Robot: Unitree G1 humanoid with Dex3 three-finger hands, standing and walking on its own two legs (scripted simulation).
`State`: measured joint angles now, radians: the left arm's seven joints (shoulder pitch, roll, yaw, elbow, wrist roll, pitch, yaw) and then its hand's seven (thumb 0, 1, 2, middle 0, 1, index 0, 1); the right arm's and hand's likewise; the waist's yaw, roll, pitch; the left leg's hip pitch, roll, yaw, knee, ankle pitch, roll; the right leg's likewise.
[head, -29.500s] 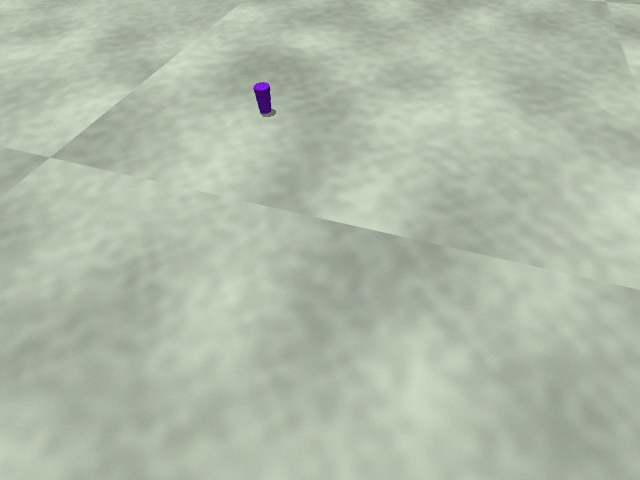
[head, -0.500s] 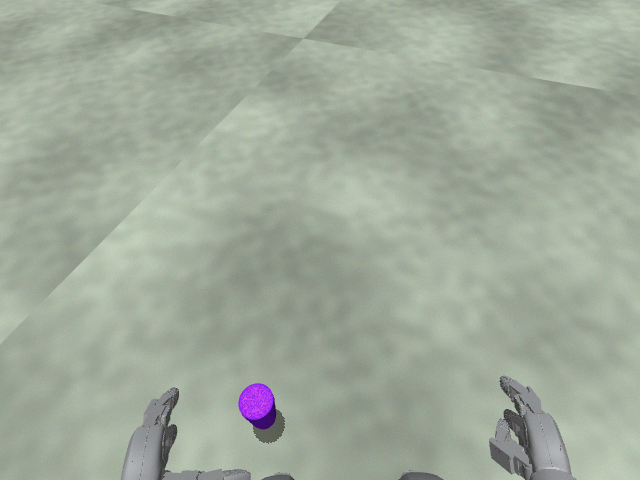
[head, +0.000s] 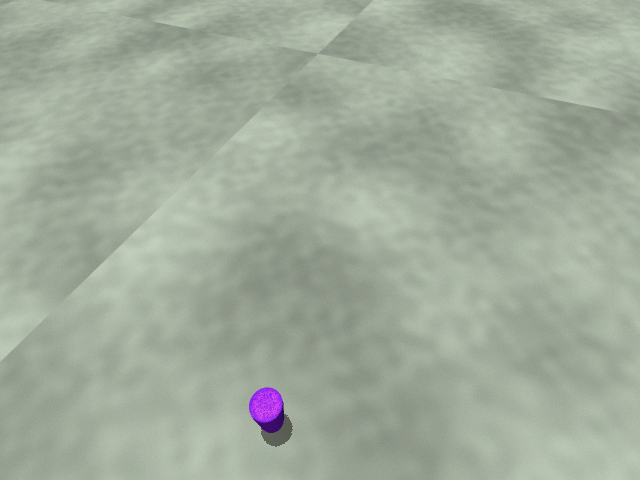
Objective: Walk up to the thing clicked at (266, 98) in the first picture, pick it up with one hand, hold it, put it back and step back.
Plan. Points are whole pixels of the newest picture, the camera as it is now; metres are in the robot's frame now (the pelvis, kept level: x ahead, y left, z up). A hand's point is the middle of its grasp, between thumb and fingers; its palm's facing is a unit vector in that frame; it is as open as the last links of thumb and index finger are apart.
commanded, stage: stand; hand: left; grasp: from the side
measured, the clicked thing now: (269, 413) +0.39 +0.20 -0.69
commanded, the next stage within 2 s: step back in 1.80 s
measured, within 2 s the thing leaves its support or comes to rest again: neither
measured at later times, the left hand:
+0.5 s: hand out of the picture +0.03 +0.25 -0.15, palm faces -0.01 -0.94 -0.35, open 7.3 cm
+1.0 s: hand out of the picture +0.05 +0.24 -0.14, palm faces -0.02 -0.94 -0.34, open 7.3 cm
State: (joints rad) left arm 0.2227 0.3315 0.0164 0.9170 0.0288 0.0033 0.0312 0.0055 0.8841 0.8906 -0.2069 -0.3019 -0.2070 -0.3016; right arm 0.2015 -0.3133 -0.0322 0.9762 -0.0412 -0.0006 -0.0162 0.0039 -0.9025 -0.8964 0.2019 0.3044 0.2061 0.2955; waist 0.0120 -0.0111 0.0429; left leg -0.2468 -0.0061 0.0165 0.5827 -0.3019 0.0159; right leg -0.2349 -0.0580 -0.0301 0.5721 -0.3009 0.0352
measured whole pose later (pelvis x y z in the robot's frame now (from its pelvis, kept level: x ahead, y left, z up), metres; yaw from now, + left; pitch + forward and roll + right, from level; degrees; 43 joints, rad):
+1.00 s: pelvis -0.01 -0.01 +0.02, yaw +0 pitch -4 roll +0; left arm 0.13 0.33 0.00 1.16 0.02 -0.01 0.01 0.00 0.91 0.89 -0.21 -0.30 -0.21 -0.30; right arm 0.13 -0.33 0.00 1.15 -0.01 0.00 0.00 0.00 -0.90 -0.90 0.20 0.30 0.21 0.30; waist 0.00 0.01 0.05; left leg -0.11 0.00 0.02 0.33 -0.15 0.00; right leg -0.11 -0.04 -0.03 0.34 -0.17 0.02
